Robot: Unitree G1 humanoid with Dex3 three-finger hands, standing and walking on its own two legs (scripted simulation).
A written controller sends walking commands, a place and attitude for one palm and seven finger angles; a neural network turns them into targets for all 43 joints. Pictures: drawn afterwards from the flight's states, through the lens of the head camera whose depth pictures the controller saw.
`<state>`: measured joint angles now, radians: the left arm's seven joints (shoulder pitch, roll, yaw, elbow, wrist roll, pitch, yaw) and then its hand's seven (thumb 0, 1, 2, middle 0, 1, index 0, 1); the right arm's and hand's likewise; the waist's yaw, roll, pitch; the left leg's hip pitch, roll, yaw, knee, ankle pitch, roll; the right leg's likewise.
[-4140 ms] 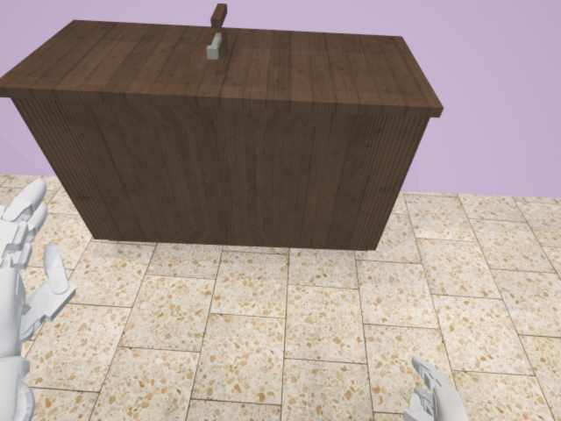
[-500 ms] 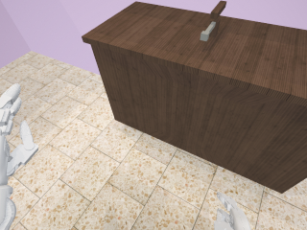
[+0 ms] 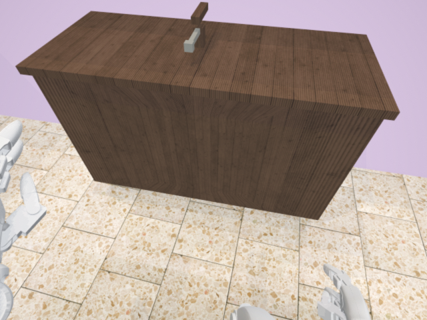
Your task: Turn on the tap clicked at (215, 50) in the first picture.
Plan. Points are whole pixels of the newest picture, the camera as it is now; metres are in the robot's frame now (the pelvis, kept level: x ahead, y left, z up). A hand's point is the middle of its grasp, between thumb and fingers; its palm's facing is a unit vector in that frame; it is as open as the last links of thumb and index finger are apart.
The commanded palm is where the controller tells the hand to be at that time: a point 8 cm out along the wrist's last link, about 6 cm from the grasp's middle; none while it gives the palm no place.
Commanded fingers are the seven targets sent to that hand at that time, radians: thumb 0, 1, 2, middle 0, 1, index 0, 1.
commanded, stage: turn to face it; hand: left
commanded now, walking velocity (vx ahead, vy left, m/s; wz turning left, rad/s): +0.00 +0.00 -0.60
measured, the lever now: (189, 46) +0.87 +0.16 +0.09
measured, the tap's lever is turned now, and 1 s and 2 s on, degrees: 0 0 0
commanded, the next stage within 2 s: take the last steps up to it in 0.74 s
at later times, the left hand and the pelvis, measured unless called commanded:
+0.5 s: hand (145, 210) +0.22 +0.11 +0.18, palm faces +0.13 -0.86 -0.50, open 7.4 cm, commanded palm +0.18 +0.16 +0.19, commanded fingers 0.00 0.90 0.90 -0.20 -0.30 -0.20 -0.30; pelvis -0.05 -0.06 +0.01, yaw -17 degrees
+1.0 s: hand (200, 238) +0.19 +0.04 +0.17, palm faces -0.02 -0.91 -0.42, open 7.4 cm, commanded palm +0.15 +0.12 +0.19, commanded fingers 0.00 0.90 0.90 -0.20 -0.30 -0.20 -0.30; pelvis -0.12 -0.07 +0.00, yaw -25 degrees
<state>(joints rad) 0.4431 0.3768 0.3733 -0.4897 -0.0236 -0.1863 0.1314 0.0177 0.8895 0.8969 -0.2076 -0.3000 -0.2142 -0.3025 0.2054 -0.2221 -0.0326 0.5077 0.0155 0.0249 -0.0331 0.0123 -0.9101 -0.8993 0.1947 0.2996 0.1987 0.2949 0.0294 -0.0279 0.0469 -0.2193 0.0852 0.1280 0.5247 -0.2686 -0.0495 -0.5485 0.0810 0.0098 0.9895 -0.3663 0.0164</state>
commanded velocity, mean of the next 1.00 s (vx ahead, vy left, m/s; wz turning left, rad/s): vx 0.05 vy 0.03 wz -0.31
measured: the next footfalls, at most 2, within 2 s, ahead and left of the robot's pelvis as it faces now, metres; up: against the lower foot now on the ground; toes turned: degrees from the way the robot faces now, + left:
right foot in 0.12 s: +0.06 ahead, -0.13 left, +0.00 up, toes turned -10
left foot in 0.62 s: -0.01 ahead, +0.07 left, +0.00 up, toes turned -15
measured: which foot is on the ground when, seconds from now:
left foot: down 0.00-0.14, up 0.16-0.60, down 0.62-0.90, up 0.92-1.00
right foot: up 0.00-0.10, down 0.12-0.64, up 0.66-0.88, down 0.90-1.00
